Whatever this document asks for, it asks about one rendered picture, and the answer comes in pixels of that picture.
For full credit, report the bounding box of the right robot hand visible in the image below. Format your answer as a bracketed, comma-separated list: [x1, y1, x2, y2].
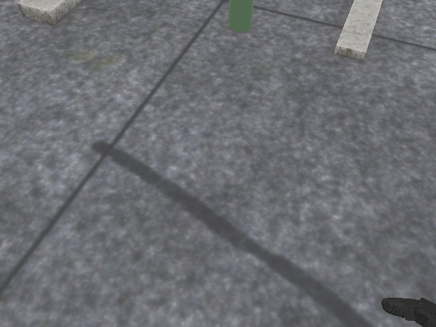
[381, 298, 436, 327]

